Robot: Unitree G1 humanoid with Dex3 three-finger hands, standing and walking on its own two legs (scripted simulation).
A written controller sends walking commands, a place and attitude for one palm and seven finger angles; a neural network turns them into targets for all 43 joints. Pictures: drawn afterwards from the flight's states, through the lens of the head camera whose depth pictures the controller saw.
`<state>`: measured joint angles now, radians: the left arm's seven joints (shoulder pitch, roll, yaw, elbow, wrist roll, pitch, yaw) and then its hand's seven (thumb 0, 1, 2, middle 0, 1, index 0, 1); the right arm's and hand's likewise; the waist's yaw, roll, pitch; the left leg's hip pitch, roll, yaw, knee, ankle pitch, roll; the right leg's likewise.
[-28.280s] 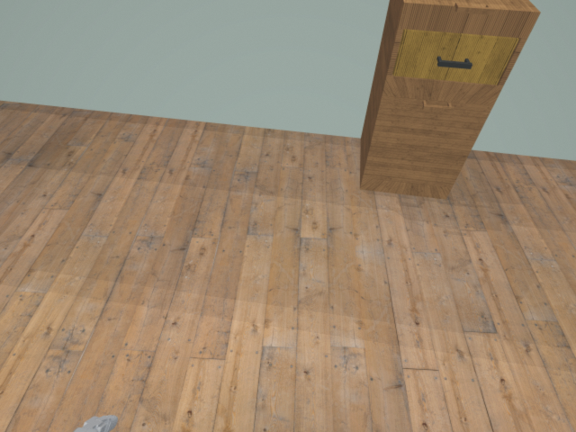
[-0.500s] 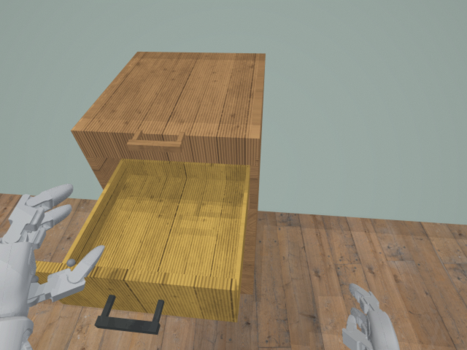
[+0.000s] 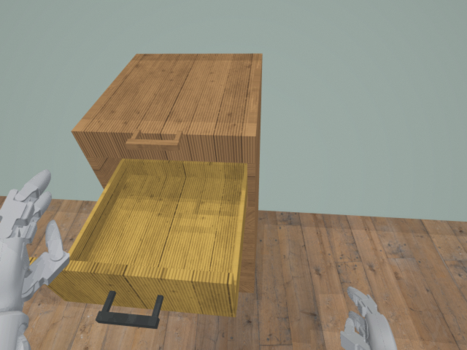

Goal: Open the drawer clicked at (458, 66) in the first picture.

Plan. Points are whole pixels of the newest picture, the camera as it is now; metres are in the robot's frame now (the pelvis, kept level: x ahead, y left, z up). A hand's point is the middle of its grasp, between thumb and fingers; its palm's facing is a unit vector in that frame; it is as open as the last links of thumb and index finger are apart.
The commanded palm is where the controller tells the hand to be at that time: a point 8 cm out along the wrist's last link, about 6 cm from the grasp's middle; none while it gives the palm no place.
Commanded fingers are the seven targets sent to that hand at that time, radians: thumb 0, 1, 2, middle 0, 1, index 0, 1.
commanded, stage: step back with the hand held close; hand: left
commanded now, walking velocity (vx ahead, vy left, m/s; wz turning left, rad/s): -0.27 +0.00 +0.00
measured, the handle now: (131, 309) +0.20 +0.24 -0.08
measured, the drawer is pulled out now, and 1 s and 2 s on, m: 0.30 0.30 0.30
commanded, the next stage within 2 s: stop stepping back and stand still in 1.30 s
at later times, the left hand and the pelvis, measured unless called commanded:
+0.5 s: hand (31, 286) +0.14 +0.27 +0.15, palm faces +0.35 -0.79 -0.50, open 7.4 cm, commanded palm +0.08 +0.30 +0.17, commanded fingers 0.00 0.90 0.90 -0.20 -0.30 -0.20 -0.30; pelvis -0.05 +0.02 -0.01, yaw +0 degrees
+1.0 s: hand (7, 325) +0.10 +0.26 +0.16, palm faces +0.38 -0.79 -0.47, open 7.4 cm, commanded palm +0.04 +0.29 +0.17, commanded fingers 0.00 0.90 0.90 -0.20 -0.30 -0.20 -0.30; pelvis -0.10 +0.01 -0.01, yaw -1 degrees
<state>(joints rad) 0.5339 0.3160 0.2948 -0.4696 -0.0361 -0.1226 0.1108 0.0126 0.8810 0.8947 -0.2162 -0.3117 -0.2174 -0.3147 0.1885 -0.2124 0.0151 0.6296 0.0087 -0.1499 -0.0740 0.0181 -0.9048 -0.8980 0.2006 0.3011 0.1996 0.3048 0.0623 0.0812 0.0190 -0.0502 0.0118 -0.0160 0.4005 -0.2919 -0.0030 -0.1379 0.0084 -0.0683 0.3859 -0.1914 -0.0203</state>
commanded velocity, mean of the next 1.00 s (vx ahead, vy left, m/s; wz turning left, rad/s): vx -0.31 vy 0.00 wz -0.01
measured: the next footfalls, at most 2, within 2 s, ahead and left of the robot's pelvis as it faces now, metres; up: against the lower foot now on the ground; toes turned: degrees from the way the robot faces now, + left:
right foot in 1.02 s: -0.13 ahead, -0.11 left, +0.00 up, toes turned -3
right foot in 1.56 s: -0.24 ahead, -0.13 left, +0.00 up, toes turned -2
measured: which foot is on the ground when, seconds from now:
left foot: down 0.00-1.00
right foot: down 0.00-0.82, up 0.84-1.00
